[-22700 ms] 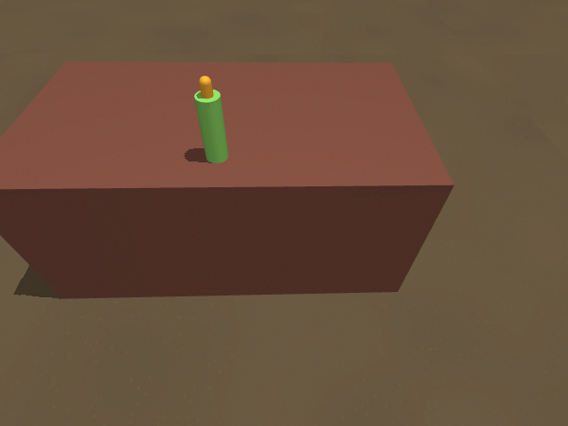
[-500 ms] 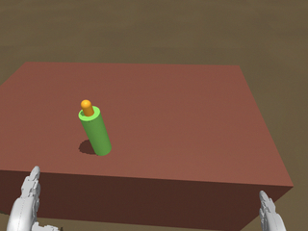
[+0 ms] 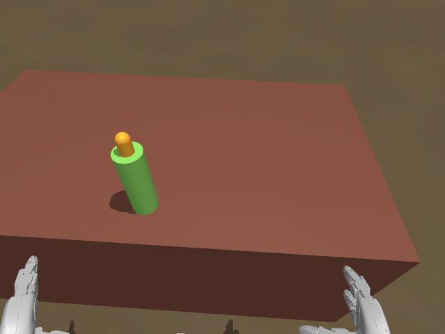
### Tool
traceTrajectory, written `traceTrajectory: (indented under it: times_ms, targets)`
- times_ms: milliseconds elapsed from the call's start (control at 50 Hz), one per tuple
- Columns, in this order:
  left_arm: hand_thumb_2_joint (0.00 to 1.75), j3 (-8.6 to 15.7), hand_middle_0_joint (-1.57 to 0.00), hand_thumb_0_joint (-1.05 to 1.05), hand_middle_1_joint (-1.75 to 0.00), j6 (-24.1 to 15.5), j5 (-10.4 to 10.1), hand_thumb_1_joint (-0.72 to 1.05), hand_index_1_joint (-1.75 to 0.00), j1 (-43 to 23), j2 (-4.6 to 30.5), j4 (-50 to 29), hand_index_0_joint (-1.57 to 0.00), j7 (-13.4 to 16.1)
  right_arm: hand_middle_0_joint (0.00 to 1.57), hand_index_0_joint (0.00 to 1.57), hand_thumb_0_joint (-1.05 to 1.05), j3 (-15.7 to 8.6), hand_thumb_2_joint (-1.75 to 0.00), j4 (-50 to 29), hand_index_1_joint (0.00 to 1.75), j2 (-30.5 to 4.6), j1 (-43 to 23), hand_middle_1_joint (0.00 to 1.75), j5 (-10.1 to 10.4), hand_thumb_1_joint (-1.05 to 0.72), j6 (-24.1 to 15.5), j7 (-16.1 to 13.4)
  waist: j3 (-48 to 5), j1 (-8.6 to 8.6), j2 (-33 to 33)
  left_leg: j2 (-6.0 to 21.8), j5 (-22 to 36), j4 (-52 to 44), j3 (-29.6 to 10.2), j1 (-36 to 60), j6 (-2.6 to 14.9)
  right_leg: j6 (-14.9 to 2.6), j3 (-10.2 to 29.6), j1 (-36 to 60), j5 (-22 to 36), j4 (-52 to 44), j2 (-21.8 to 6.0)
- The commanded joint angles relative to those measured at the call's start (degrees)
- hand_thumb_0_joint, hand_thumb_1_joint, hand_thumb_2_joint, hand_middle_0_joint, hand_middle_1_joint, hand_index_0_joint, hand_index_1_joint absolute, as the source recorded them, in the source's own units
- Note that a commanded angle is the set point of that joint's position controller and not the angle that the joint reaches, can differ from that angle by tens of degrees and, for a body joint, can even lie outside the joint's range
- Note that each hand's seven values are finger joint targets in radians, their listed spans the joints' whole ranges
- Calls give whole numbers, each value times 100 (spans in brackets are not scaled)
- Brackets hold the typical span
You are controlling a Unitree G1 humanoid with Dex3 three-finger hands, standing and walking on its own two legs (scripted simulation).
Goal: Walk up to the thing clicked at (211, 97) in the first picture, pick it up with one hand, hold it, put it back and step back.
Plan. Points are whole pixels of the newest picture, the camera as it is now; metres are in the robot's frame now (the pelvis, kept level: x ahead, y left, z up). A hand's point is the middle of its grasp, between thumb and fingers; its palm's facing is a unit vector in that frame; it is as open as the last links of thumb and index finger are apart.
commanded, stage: home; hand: left
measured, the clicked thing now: (135, 174) +0.46 +0.22 -0.01
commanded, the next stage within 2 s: none
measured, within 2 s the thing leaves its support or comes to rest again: neither
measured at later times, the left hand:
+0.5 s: hand (128, 313) +0.18 +0.18 -0.06, palm faces +0.10 -0.97 -0.23, open 17.6 cm
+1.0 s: hand (133, 313) +0.18 +0.17 -0.06, palm faces +0.11 -0.97 -0.23, open 17.5 cm
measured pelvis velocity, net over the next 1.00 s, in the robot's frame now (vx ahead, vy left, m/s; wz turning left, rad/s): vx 0.01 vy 0.00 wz -0.01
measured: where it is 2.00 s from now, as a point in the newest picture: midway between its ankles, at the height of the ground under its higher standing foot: outside the picture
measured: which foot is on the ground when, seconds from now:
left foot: down 0.00-1.00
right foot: down 0.00-1.00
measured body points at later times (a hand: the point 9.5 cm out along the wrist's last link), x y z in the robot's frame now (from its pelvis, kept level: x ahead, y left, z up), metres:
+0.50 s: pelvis +0.01 +0.00 +0.00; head +0.03 +0.00 +0.45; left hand +0.17 +0.23 -0.04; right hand +0.17 -0.23 -0.04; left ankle +0.04 +0.13 -0.69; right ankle +0.00 -0.14 -0.69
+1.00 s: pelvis +0.01 +0.00 -0.01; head +0.03 +0.00 +0.44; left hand +0.18 +0.22 -0.04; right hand +0.17 -0.23 -0.04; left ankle +0.04 +0.13 -0.69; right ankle +0.00 -0.14 -0.69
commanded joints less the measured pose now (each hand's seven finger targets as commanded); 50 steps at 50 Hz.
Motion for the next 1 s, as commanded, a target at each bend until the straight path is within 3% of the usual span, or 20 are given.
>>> traceTrajectory:
  times_ms: [0, 40, 60, 120, 140, 180, 200, 220, 300, 320, 420, 460, 540, 580, 640, 800, 840, 880, 900, 980]
  targets:
    - [6, -95, -5, 0, -6, -257, 7, -55, -6, -325, 629, -1188, -5, -9, 17, 17, 0, -363, -72, -928, 25, -720, 40, 25, -12, -59, -282, -55, -493, -176, 361, -82, 791, -863, 179, 857, 100, -165, -310, -156, 1014, -795, 243]
    - [6, -547, -5, 0, -6, -123, 21, -54, -6, -150, 217, -815, -5, -43, 19, 19, 0, -554, -83, -715, 28, -851, -9, 28, -24, -75, -295, -45, -251, -239, 465, -20, 545, -968, 88, 798, 74, -185, -378, -364, 810, -732, 295]
    - [5, -623, -5, 0, -6, -122, 10, -56, -5, -475, 281, -1232, -5, -52, 19, 19, 0, -572, -83, -844, 28, -888, -68, 28, -8, -77, -314, -38, -350, -307, 434, 19, 409, -1004, 37, 882, 73, -177, -393, -379, 741, -751, 295]
    - [5, -733, -5, 0, -5, -35, 54, -57, -5, -144, 188, -873, -5, -36, 20, 20, 0, -345, -90, -951, 30, -654, -102, 30, 7, -89, -286, 13, -274, -176, 215, -15, 327, -951, 47, 677, 75, -175, -392, -258, 624, -771, 263]
    - [4, -713, -5, 0, -5, -56, 48, -57, -5, -330, 301, -1114, -5, -21, 20, 20, 0, -262, -90, -985, 30, -597, -192, 30, 14, -89, -275, 30, -277, -89, 331, 4, 275, -992, 16, 633, 62, -185, -402, -225, 578, -748, 271]
    - [4, -817, -5, 0, -5, -20, 66, -58, -5, -107, 168, -835, -5, -23, 20, 20, 0, -305, -90, -1151, 30, -618, -182, 30, -9, -90, -216, 27, -515, -146, 171, -12, 603, -856, 86, 708, 67, -182, -372, -142, 803, -720, 266]
    - [5, -754, -5, 0, -5, -49, 55, -56, -5, -358, 327, -1128, -5, -10, 20, 20, 0, -272, -90, -1243, 30, -612, -245, 30, -6, -90, -189, 24, -629, -93, 314, -25, 746, -807, 116, 733, 60, -187, -338, -31, 929, -715, 237]
    - [4, -837, -5, 0, -5, -34, 63, -58, -5, -206, 225, -934, -5, -5, 20, 20, 0, -187, -90, -1205, 30, -506, -190, 30, -23, -90, -139, 29, -649, -72, 333, -55, 876, -723, 161, 681, 61, -179, -297, 7, 1054, -701, 215]
    - [4, -967, -5, 0, -5, 2, 60, -59, -5, -62, 84, -755, -5, 14, 20, 20, 0, -199, -90, -1301, 30, -491, -341, 30, -41, -90, -29, 21, -565, -19, 315, -49, 800, -731, 191, 589, 60, -185, -269, 2, 978, -716, 207]
    - [4, -789, -5, 0, -5, -46, 54, -58, -5, -396, 364, -1232, -5, 48, 20, 20, 0, -187, -90, -1501, 30, -537, -490, 30, -31, -90, -34, 6, -714, 13, 358, -49, 853, -726, 202, 679, 60, -185, -254, 55, 1036, -728, 203]
    - [5, -1280, -5, 0, -5, 35, 71, -56, -5, -95, -157, -664, -5, 3, 20, 20, 0, -284, -90, -1361, 30, -582, -107, 30, -47, -90, 61, 18, -520, -196, 16, -47, 764, -648, 229, 632, 95, -133, -253, -133, 1042, -747, 223]
    - [5, -1084, -5, 0, -5, 4, 82, -56, -5, -364, 121, -1016, -5, 3, 20, 20, 0, -230, -90, -1484, 30, -578, -128, 30, -23, -90, 89, 7, -679, -165, -18, -56, 832, -624, 242, 710, 105, -124, -231, -129, 1103, -770, 219]
    - [5, -1123, -5, 0, -5, 4, 79, -55, -5, -345, 39, -835, -5, -5, 20, 20, 0, -313, -90, -1483, 30, -649, -58, 30, 4, -90, 111, -5, -327, -230, -110, -62, 478, -676, 253, 570, 113, -129, -234, -337, 768, -823, 213]
    - [5, -1014, -5, 0, -5, 2, 86, -55, -5, -313, 112, -856, -5, -5, 20, 20, 0, -321, -90, -1515, 30, -647, 50, 30, 1, -90, 119, -16, -459, -228, -145, -73, 489, -643, 264, 614, 125, -123, -219, -270, 788, -818, 207]
    - [6, -1030, -5, 0, -5, 10, 73, -55, -5, -274, 139, -1034, -5, -11, 20, 20, 0, -239, -90, -1678, 30, -601, -80, 30, 11, -90, 153, 17, -613, -113, 42, -81, 636, -647, 262, 599, 99, -149, -231, -202, 879, -747, 204]
    - [5, -1096, -5, 0, -5, 25, 73, -56, -5, -70, 24, -771, -5, -1, 20, 20, 0, -250, -90, -1561, 30, -568, 66, 30, -2, -90, 219, -14, -511, -181, -94, -102, 625, -497, 307, 493, 132, -105, -167, -248, 994, -754, 177]
    - [6, -1047, -5, 0, -5, -29, 67, -55, -5, -370, 140, -1189, -5, 23, 20, 20, 0, -121, -90, -1776, 30, -498, -195, 30, 8, -90, 202, -12, -719, -110, 89, -92, 750, -507, 282, 554, 114, -132, -174, -121, 1068, -700, 173]
    - [4, -1018, -5, 0, -5, 6, 96, -57, -5, -33, 127, -808, -5, 50, 20, 20, 0, -278, -90, -1581, 30, -597, -30, 30, -8, -90, 254, -29, -514, -93, 21, -84, 600, -565, 269, 467, 106, -134, -205, -267, 872, -689, 201]
    - [4, -1096, -5, 0, -5, 7, 80, -57, -5, -52, 65, -827, -5, 43, 20, 20, 0, -312, -90, -1630, 30, -617, 34, 30, 2, -90, 273, -26, -463, -187, 31, -76, 569, -570, 273, 485, 107, -137, -205, -305, 857, -708, 210]
    - [4, -1031, -5, 0, -5, -38, 87, -57, -5, -242, 168, -1053, -5, 67, 20, 20, 0, -270, -90, -1789, 30, -624, -50, 30, 14, -90, 311, -34, -529, -151, 39, -75, 589, -578, 258, 475, 99, -148, -217, -286, 862, -678, 209]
